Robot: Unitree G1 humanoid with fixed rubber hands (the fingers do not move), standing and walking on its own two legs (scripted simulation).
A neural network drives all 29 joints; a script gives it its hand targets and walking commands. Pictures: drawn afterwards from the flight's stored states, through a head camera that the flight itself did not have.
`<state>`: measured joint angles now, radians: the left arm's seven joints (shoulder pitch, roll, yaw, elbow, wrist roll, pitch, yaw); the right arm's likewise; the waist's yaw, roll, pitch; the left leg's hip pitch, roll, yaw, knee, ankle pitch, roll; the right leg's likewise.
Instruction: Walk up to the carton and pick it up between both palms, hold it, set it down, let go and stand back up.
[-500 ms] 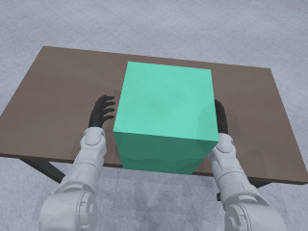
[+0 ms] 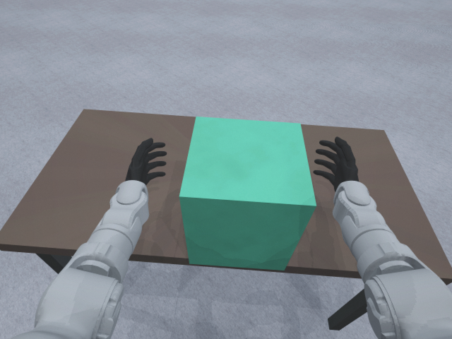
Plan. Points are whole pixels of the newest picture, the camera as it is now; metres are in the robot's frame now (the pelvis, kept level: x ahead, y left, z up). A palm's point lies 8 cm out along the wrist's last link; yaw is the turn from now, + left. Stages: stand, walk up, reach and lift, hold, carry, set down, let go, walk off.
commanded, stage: set down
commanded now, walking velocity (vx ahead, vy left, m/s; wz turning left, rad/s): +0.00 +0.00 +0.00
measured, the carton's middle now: (242, 197) +0.43 -0.01 +0.00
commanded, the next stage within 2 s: none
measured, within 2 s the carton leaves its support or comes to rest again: neither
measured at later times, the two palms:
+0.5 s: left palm (117, 141) +0.41 +0.21 +0.16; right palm (358, 142) +0.42 -0.19 +0.17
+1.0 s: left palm (113, 183) +0.36 +0.21 +0.11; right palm (373, 179) +0.38 -0.22 +0.13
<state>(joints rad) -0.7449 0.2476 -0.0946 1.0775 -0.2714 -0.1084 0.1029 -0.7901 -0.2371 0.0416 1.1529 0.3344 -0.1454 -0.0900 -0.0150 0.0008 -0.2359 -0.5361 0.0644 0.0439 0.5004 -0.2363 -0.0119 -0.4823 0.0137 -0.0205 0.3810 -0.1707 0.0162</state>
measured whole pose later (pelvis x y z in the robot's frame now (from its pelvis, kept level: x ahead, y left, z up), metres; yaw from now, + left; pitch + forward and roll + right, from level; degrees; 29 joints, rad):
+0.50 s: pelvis -0.03 -0.02 +0.00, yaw +2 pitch +13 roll -1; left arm -0.98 0.38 -0.11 1.08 -0.37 0.16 0.06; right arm -1.04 -0.29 0.08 1.12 0.39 0.19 -0.13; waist -0.02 -0.01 -0.22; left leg -0.49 0.05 0.02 0.42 -0.15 -0.02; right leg -0.46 0.01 -0.04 0.36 -0.13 0.00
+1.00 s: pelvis -0.01 -0.01 +0.01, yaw +1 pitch +7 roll -1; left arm -0.54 0.33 0.00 0.58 -0.24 0.30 0.03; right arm -0.63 -0.30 -0.04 0.73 0.31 0.26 -0.08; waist -0.02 -0.02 -0.14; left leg -0.30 0.05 0.03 0.33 -0.15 -0.02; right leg -0.24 0.01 -0.04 0.22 -0.10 0.00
